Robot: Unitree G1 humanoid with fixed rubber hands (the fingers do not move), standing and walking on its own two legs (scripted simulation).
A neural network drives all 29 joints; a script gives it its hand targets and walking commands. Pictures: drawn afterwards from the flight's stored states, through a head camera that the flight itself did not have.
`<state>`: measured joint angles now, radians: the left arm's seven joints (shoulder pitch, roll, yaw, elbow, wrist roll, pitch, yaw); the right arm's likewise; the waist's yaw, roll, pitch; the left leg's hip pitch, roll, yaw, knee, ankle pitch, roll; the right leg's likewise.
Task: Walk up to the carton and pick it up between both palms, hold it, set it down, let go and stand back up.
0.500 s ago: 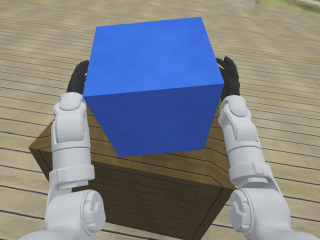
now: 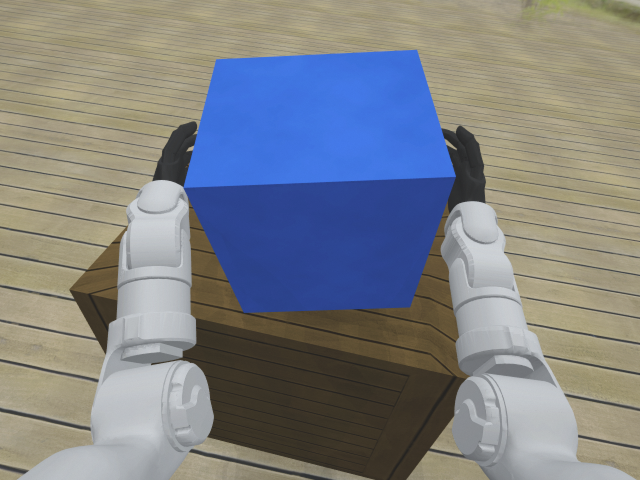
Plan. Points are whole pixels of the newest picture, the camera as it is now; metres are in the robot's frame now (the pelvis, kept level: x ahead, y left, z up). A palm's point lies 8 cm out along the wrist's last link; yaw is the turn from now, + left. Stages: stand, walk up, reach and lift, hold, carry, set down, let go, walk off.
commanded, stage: set down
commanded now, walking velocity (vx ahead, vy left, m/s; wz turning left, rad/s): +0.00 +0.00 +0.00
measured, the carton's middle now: (321, 194) +0.46 -0.02 +0.15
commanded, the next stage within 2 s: none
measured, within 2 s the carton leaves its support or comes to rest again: neither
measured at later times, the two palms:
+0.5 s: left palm (197, 200) +0.42 +0.15 +0.16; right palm (463, 206) +0.39 -0.20 +0.18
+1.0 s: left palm (202, 204) +0.43 +0.14 +0.15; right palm (460, 216) +0.40 -0.21 +0.16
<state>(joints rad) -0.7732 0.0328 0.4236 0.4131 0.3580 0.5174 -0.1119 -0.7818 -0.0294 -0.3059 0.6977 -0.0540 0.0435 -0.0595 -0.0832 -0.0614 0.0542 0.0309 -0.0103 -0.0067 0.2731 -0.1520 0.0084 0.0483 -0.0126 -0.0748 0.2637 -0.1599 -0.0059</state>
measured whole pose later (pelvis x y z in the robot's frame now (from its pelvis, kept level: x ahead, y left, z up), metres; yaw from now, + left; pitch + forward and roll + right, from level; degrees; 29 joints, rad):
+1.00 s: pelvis +0.01 +0.00 +0.00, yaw -2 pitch -4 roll +0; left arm -0.84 0.04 0.44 0.77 0.32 0.28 -0.04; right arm -0.81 -0.01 -0.52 0.86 -0.22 -0.07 -0.01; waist -0.05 -0.05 0.03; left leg -0.03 0.00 0.04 0.26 -0.16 0.01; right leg -0.03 -0.01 -0.06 0.25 -0.15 0.00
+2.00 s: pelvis +0.03 +0.01 +0.00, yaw -3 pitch +5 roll +0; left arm -0.92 0.08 0.50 1.03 0.29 0.08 -0.03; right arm -0.82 0.06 -0.69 0.85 -0.39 -0.09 0.00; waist -0.05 -0.02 -0.03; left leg -0.20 0.00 0.07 0.28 -0.17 0.02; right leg -0.20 -0.02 -0.07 0.28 -0.16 0.00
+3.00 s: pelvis +0.02 +0.01 +0.00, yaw -4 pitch +11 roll +0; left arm -0.97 0.12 0.51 1.20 0.27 -0.11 -0.03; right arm -0.81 0.07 -0.75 0.88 -0.46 -0.16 0.00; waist -0.05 -0.01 -0.06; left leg -0.35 0.01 0.09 0.31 -0.17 0.02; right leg -0.35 -0.02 -0.10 0.30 -0.14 0.00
